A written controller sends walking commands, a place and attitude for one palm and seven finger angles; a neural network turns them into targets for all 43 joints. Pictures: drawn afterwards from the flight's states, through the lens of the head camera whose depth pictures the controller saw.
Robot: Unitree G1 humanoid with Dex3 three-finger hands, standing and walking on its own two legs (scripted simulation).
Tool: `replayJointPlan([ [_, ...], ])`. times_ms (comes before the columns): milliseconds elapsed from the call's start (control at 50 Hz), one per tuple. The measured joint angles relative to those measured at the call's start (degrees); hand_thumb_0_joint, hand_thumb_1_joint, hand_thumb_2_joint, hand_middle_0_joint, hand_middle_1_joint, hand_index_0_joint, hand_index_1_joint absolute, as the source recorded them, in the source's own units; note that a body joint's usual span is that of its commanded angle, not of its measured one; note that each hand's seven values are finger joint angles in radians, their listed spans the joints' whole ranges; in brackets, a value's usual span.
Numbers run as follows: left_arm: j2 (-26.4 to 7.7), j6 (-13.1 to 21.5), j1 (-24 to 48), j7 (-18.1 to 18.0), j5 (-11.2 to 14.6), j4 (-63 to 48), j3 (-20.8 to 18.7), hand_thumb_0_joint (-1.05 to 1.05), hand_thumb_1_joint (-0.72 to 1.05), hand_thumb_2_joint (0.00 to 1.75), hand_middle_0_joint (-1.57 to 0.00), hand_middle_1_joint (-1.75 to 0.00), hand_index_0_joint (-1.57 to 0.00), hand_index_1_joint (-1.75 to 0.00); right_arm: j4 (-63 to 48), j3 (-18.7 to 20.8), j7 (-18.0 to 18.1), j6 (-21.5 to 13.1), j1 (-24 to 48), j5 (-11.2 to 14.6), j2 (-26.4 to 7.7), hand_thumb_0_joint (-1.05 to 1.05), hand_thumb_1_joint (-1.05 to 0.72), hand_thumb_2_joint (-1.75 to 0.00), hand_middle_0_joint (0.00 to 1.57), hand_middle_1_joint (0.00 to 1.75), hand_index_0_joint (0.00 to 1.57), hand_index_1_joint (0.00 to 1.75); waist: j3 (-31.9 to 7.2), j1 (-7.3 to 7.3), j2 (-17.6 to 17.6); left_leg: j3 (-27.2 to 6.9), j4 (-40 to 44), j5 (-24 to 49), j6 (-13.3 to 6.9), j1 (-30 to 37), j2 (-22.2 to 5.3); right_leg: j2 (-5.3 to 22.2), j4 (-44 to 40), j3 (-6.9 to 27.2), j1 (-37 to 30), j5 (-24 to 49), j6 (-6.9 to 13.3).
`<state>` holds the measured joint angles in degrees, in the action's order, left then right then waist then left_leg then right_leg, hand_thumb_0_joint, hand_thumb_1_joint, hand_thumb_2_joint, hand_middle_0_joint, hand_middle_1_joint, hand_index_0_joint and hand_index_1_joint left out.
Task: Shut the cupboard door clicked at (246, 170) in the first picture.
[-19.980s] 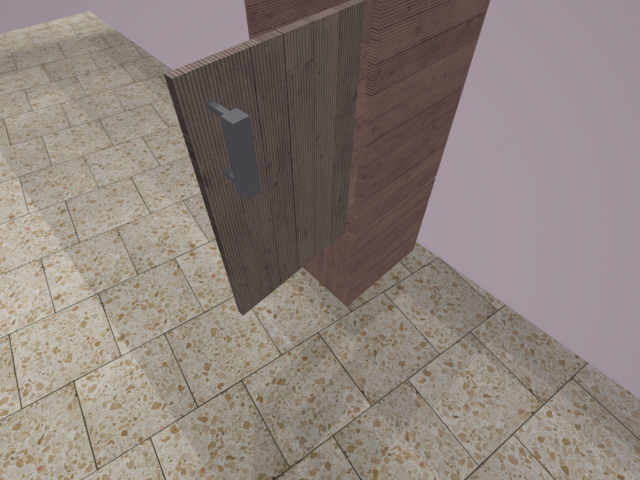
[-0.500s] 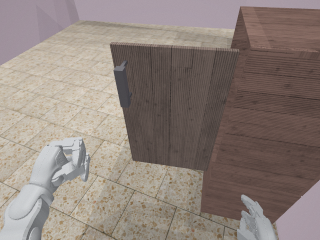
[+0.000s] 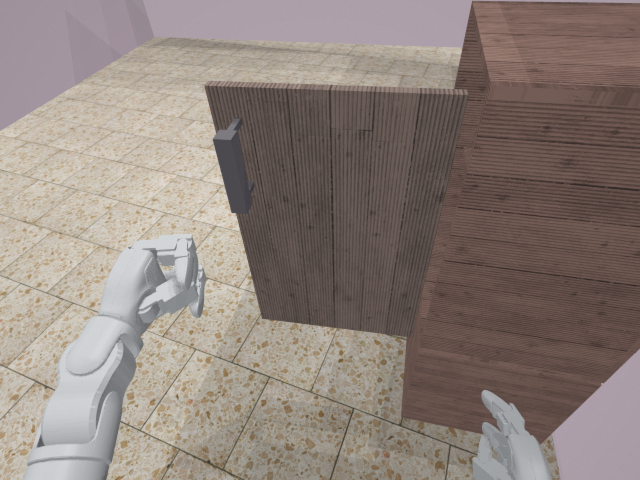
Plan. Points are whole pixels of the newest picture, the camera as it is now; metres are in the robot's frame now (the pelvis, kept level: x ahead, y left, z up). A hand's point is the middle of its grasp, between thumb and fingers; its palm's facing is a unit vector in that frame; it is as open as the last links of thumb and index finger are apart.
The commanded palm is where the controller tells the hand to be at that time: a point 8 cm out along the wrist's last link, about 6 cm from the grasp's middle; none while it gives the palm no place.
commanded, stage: bring the fist close to the handle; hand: left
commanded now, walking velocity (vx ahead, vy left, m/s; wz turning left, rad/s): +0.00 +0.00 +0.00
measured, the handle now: (239, 165) +0.53 +0.18 +0.14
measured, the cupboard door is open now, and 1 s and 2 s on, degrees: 93 93 80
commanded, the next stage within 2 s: push the door shut along its arc in 1.08 s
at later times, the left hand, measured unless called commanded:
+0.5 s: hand (226, 223) +0.39 +0.16 +0.14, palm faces -0.07 -1.00 -0.03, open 3.1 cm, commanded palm +0.38 +0.21 +0.14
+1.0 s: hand (238, 206) +0.43 +0.15 +0.14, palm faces -0.06 -1.00 -0.03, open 3.1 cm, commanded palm +0.41 +0.21 +0.14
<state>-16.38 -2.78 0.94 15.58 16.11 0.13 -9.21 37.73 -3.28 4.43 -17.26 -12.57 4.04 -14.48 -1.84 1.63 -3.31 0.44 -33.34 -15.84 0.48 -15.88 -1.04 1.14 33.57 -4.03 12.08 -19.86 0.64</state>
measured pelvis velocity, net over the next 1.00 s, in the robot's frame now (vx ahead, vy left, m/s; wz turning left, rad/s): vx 0.03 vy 0.01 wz -0.05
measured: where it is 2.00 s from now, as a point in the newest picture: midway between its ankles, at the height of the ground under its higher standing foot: outside the picture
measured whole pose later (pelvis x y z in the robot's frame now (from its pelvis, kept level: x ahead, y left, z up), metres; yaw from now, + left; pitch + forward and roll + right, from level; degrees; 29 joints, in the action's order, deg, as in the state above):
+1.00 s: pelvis +0.03 +0.01 +0.00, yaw -3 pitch +4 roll +0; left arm -16.6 3.4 27.6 9.9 11.3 32.4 -12.5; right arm 39.0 0.2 2.0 -4.3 -18.4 3.7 -15.1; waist -3.6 -2.6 -2.1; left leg 3.2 -33.4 -18.0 -0.2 -19.2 -1.4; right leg 0.9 33.0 -1.2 16.2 -20.6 -0.1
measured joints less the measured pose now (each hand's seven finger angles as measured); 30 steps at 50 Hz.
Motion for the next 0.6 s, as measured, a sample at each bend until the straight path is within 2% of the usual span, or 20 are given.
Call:
replayJointPlan([
  [180, -1.11, -0.23, 7.52, -1.58, -0.87, 8.88, -2.32, 0.02, 0.90, 0.90, -1.30, -1.50, -1.30, -1.50, 0.18, 0.52, -0.58, 2.68, -0.83, 0.02, -0.31, 0.01, -0.90, -0.90, 0.20, 0.29, 0.20, 0.30, -0.49, -1.37, 0.65, 1.01, 0.74, -0.30, 0.16, -0.11, -0.27, -0.21, -0.13, 1.03, 0.81, -0.25, 0.09],
  [400, -0.32, 0.63, 15.95, -3.05, -2.29, 17.22, -0.98, 0.02, 0.90, 0.90, -1.30, -1.50, -1.30, -1.50, 0.99, 1.57, -0.68, 5.65, -0.90, 0.05, -1.02, 0.01, -0.90, -0.90, 0.20, 0.29, 0.20, 0.30, -0.32, -1.97, 1.09, 1.27, 0.59, -0.83, -0.05, -1.19, -0.04, 0.02, -0.01, 1.29, 1.94, -0.68, -0.15],
  [600, -1.58, 2.07, 25.98, -4.12, -3.54, 29.12, -2.33, 0.02, 0.90, 0.90, -1.30, -1.50, -1.30, -1.50, 1.10, 1.69, -1.01, 8.86, -1.43, -0.07, -0.51, 0.01, -0.90, -0.90, 0.20, 0.29, 0.20, 0.30, -0.68, -3.24, 1.55, 1.56, 0.32, -1.20, -0.15, -2.70, -0.15, -0.07, -0.12, 1.60, 3.41, -0.71, -0.26],
])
